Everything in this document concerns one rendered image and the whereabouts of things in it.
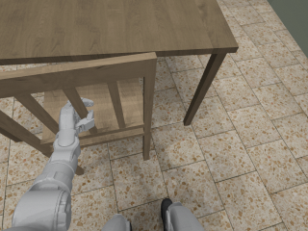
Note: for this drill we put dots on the right robot thigh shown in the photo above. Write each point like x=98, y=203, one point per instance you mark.
x=180, y=218

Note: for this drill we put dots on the left robot forearm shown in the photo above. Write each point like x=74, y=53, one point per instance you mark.
x=60, y=169

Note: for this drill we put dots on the robot left hand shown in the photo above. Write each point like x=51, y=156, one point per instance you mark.
x=69, y=119

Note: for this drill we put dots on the robot left upper arm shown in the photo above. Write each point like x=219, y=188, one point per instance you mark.
x=48, y=210

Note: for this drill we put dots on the table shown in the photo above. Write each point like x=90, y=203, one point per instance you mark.
x=63, y=31

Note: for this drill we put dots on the chair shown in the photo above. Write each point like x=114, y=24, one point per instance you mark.
x=120, y=110

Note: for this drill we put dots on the robot right shin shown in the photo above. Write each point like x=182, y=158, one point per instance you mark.
x=177, y=203

